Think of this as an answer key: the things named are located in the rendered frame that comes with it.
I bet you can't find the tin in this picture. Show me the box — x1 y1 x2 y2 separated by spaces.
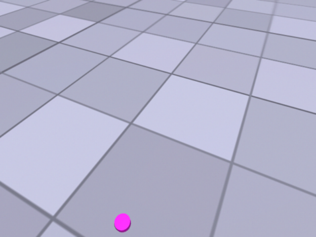
115 213 131 233

